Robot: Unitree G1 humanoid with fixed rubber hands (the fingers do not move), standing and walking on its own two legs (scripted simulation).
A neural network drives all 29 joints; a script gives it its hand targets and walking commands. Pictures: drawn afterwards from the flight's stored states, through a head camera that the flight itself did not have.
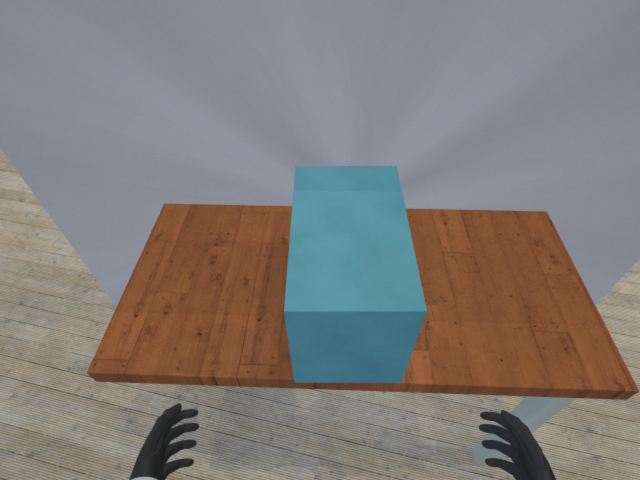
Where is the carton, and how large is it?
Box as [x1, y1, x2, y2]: [284, 166, 426, 382]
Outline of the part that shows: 295,166 284,304 284,315 294,382 400,382 423,321 426,308 396,166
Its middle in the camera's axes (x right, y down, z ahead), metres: +0.04 +0.06 +0.64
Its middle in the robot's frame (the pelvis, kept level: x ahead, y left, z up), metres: +0.44 -0.02 -0.03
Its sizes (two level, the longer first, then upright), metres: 0.283 0.171 0.214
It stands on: a table, 0.64 m high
